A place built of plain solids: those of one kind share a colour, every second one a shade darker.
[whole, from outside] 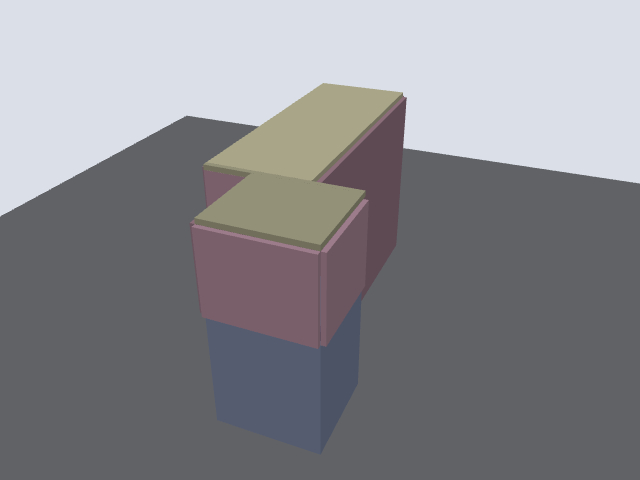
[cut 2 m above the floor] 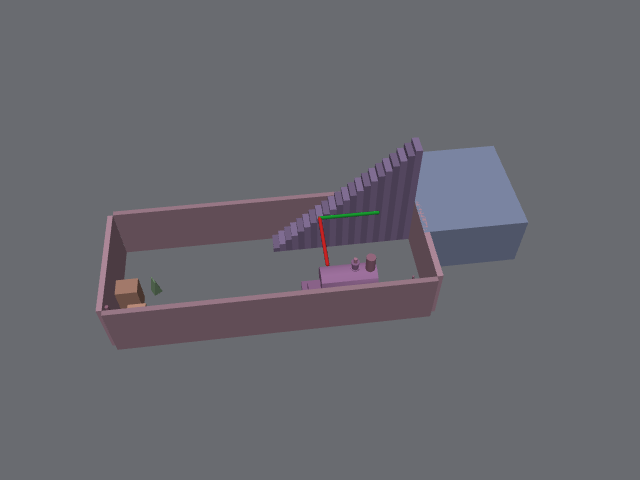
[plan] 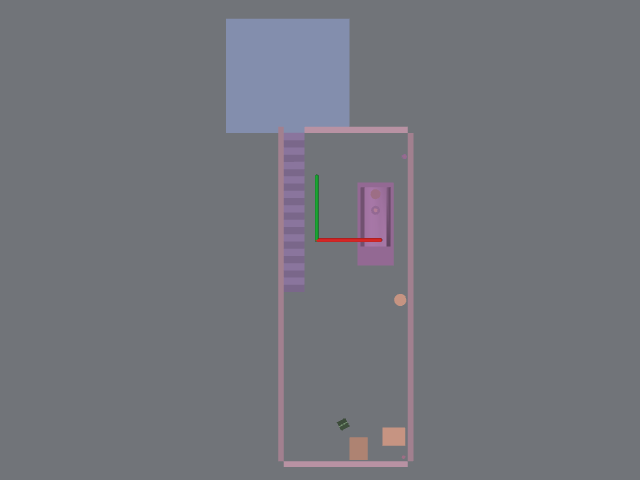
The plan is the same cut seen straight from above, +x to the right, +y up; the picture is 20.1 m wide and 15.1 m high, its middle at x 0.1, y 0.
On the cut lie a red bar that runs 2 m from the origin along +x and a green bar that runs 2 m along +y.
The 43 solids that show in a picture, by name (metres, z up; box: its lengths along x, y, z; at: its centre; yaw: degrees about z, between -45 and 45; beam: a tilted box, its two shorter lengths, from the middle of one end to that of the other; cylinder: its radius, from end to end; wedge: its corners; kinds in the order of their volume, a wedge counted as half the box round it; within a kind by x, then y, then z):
{
 "floor_1": {"box": [3.89, 3.6, 4.86], "at": [-0.91, 5.17, 2.13]},
 "wall_1": {"box": [0.18, 3.4, 3.17], "at": [-2.95, 5.27, 6.14]},
 "wall_2": {"box": [0.18, 10.53, 7.78], "at": [-1.13, -1.7, 3.84]},
 "wall_3": {"box": [3.89, 0.18, 3.17], "at": [-0.91, 7.05, 6.14]},
 "wall_4": {"box": [3.9, 0.18, 7.78], "at": [0.91, -7.05, 3.84]},
 "wall_5": {"box": [0.18, 3.4, 3.17], "at": [1.12, 5.27, 6.14]},
 "wall_6": {"box": [3.25, 0.2, 7.78], "at": [1.24, 3.47, 3.84]},
 "wall_7": {"box": [0.18, 10.33, 7.78], "at": [2.95, -1.8, 3.84]},
 "roof_1": {"box": [3.89, 3.4, 0.2], "at": [-0.91, 5.27, 7.83]},
 "roof_2": {"box": [5.72, 0.2, 0.2], "at": [0.0, 3.47, 7.83]},
 "roof_3": {"box": [3.9, 10.33, 0.2], "at": [0.91, -1.8, 7.83]},
 "tread_1": {"wedge": [[-1.04, -1.64, -0.05], [-1.04, -1.64, 0.2], [-1.04, -1.41, -0.05], [-1.04, -1.41, 0.2], [-0.39, -1.64, -0.05], [-0.39, -1.64, 0.2], [-0.39, -1.41, -0.05], [-0.39, -1.41, 0.2]]},
 "tread_2": {"wedge": [[-1.04, -1.41, -0.05], [-1.04, -1.41, 0.4], [-1.04, -1.18, -0.05], [-1.04, -1.18, 0.4], [-0.39, -1.41, -0.05], [-0.39, -1.41, 0.4], [-0.39, -1.18, -0.05], [-0.39, -1.18, 0.4]]},
 "tread_3": {"wedge": [[-1.04, -1.18, -0.05], [-1.04, -1.18, 0.6], [-1.04, -0.95, -0.05], [-1.04, -0.95, 0.59], [-0.39, -1.18, -0.05], [-0.39, -1.18, 0.59], [-0.39, -0.95, -0.05], [-0.39, -0.95, 0.59]]},
 "tread_4": {"wedge": [[-1.04, -0.96, -0.05], [-1.04, -0.96, 0.79], [-1.04, -0.73, -0.05], [-1.04, -0.73, 0.79], [-0.39, -0.96, -0.05], [-0.39, -0.96, 0.79], [-0.39, -0.72, -0.05], [-0.39, -0.72, 0.79]]},
 "tread_5": {"wedge": [[-1.04, -0.73, -0.05], [-1.04, -0.73, 0.99], [-1.04, -0.5, -0.05], [-1.04, -0.5, 0.99], [-0.39, -0.73, -0.05], [-0.39, -0.73, 0.99], [-0.39, -0.5, -0.05], [-0.39, -0.5, 0.99]]},
 "tread_6": {"wedge": [[-1.04, -0.5, -0.05], [-1.04, -0.5, 1.19], [-1.04, -0.27, -0.05], [-1.04, -0.27, 1.19], [-0.39, -0.5, -0.05], [-0.39, -0.5, 1.19], [-0.39, -0.27, -0.05], [-0.39, -0.27, 1.19]]},
 "tread_7": {"wedge": [[-1.04, -0.27, -0.05], [-1.04, -0.27, 1.39], [-1.04, -0.04, -0.05], [-1.04, -0.04, 1.39], [-0.39, -0.27, -0.05], [-0.39, -0.27, 1.39], [-0.39, -0.04, -0.05], [-0.39, -0.04, 1.39]]},
 "tread_8": {"wedge": [[-1.04, -0.05, -0.05], [-1.04, -0.05, 1.59], [-1.04, 0.19, -0.05], [-1.04, 0.19, 1.58], [-0.39, -0.05, -0.05], [-0.39, -0.05, 1.58], [-0.39, 0.19, -0.05], [-0.39, 0.19, 1.58]]},
 "tread_9": {"wedge": [[-1.04, 0.18, -0.05], [-1.04, 0.18, 1.78], [-1.04, 0.41, -0.05], [-1.04, 0.41, 1.78], [-0.39, 0.18, -0.05], [-0.39, 0.18, 1.78], [-0.39, 0.41, -0.05], [-0.39, 0.41, 1.78]]},
 "tread_10": {"wedge": [[-1.04, 0.41, -0.05], [-1.04, 0.41, 1.98], [-1.04, 0.64, -0.05], [-1.04, 0.64, 1.98], [-0.39, 0.41, -0.05], [-0.39, 0.41, 1.98], [-0.39, 0.64, -0.05], [-0.39, 0.64, 1.98]]},
 "tread_11": {"wedge": [[-1.04, 0.64, -0.05], [-1.04, 0.64, 2.18], [-1.04, 0.87, -0.05], [-1.04, 0.87, 2.18], [-0.39, 0.64, -0.05], [-0.39, 0.64, 2.18], [-0.39, 0.87, -0.05], [-0.39, 0.87, 2.18]]},
 "tread_12": {"wedge": [[-1.04, 0.87, -0.05], [-1.04, 0.87, 2.38], [-1.04, 1.1, -0.05], [-1.04, 1.1, 2.38], [-0.39, 0.87, -0.05], [-0.39, 0.87, 2.38], [-0.39, 1.09, -0.05], [-0.39, 1.09, 2.38]]},
 "tread_13": {"wedge": [[-1.04, 1.09, -0.05], [-1.04, 1.09, 2.57], [-1.04, 1.32, -0.05], [-1.04, 1.32, 2.57], [-0.39, 1.09, -0.05], [-0.39, 1.09, 2.57], [-0.39, 1.32, -0.05], [-0.39, 1.32, 2.57]]},
 "tread_14": {"wedge": [[-1.04, 1.32, -0.05], [-1.04, 1.32, 2.77], [-1.04, 1.55, -0.05], [-1.04, 1.55, 2.77], [-0.39, 1.32, -0.05], [-0.39, 1.32, 2.77], [-0.39, 1.55, -0.05], [-0.39, 1.55, 2.77]]},
 "tread_15": {"wedge": [[-1.04, 1.55, -0.05], [-1.04, 1.55, 2.97], [-1.04, 1.78, -0.05], [-1.04, 1.78, 2.97], [-0.39, 1.55, -0.05], [-0.39, 1.55, 2.97], [-0.39, 1.78, -0.05], [-0.39, 1.78, 2.97]]},
 "tread_16": {"wedge": [[-1.04, 1.78, -0.05], [-1.04, 1.78, 3.17], [-1.04, 2.01, -0.05], [-1.04, 2.01, 3.17], [-0.39, 1.78, -0.05], [-0.39, 1.78, 3.17], [-0.39, 2.01, -0.05], [-0.39, 2.01, 3.17]]},
 "tread_17": {"wedge": [[-1.04, 2.0, -0.05], [-1.04, 2.0, 3.37], [-1.04, 2.23, -0.05], [-1.04, 2.23, 3.36], [-0.39, 2.0, -0.05], [-0.39, 2.0, 3.37], [-0.39, 2.23, -0.05], [-0.39, 2.23, 3.36]]},
 "tread_18": {"wedge": [[-1.04, 2.23, -0.05], [-1.04, 2.23, 3.56], [-1.04, 2.46, -0.05], [-1.04, 2.46, 3.56], [-0.39, 2.23, -0.05], [-0.39, 2.23, 3.56], [-0.39, 2.46, -0.05], [-0.39, 2.46, 3.56]]},
 "tread_19": {"wedge": [[-1.04, 2.46, -0.05], [-1.04, 2.46, 3.76], [-1.04, 2.69, -0.05], [-1.04, 2.69, 3.76], [-0.39, 2.46, -0.05], [-0.39, 2.46, 3.76], [-0.39, 2.69, -0.05], [-0.39, 2.69, 3.76]]},
 "tread_20": {"wedge": [[-1.04, 2.69, -0.05], [-1.04, 2.69, 3.96], [-1.04, 2.91, -0.05], [-1.04, 2.91, 3.96], [-0.39, 2.68, -0.05], [-0.39, 2.68, 3.96], [-0.39, 2.92, -0.05], [-0.39, 2.92, 3.96]]},
 "tread_21": {"wedge": [[-1.04, 2.91, -0.05], [-1.04, 2.91, 4.16], [-1.04, 3.14, -0.05], [-1.04, 3.14, 4.16], [-0.39, 2.91, -0.05], [-0.39, 2.91, 4.16], [-0.39, 3.14, -0.05], [-0.39, 3.14, 4.16]]},
 "tread_22": {"wedge": [[-1.04, 3.14, -0.05], [-1.04, 3.14, 4.36], [-1.04, 3.37, -0.05], [-1.04, 3.37, 4.35], [-0.39, 3.14, -0.05], [-0.39, 3.14, 4.36], [-0.39, 3.37, -0.05], [-0.39, 3.37, 4.35]]},
 "plant_1": {"wedge": [[1.38, -0.2, 1.09], [1.38, 1.66, 1.09], [1.5, -0.2, 1.3], [1.5, 1.66, 1.3], [2.19, -0.2, 1.3], [2.19, 1.66, 1.3], [2.32, -0.2, 1.09], [2.32, 1.66, 1.09]]},
 "plant_2": {"wedge": [[1.5, -0.2, 1.3], [1.5, 1.66, 1.3], [1.72, -0.2, 1.43], [1.72, 1.66, 1.43], [1.98, -0.2, 1.43], [1.98, 1.66, 1.43], [2.19, -0.2, 1.3], [2.19, 1.66, 1.3]]},
 "plant_3": {"box": [0.38, 0.42, 0.36], "at": [1.85, -0.41, 0.63]},
 "plant_4": {"box": [1.14, 2.62, 0.35], "at": [1.85, 0.5, 0.13]},
 "plant_5": {"cylinder": 0.14, "from": [1.85, 0.93, 1.8], "to": [1.85, 0.93, 1.83]},
 "bin_1": {"box": [0.58, 0.72, 1.11], "at": [1.31, -6.56, 0.51]},
 "bin_2": {"box": [0.72, 0.58, 1.11], "at": [2.42, -6.18, 0.51]},
 "bin_3": {"cylinder": 0.19, "from": [2.62, -1.89, 0.0], "to": [2.62, -1.89, 0.75]},
 "pipe_1": {"cylinder": 0.16, "from": [1.85, 1.44, 1.3], "to": [1.85, 1.44, 7.73]},
 "sign_1": {"wedge": [[0.63, -5.74, 0.0], [0.69, -5.86, 0.62], [0.71, -5.89, 0.62], [0.77, -6.0, 0.0], [0.89, -5.6, 0.0], [0.96, -5.71, 0.62], [0.97, -5.74, 0.62], [1.04, -5.86, 0.0]]}
}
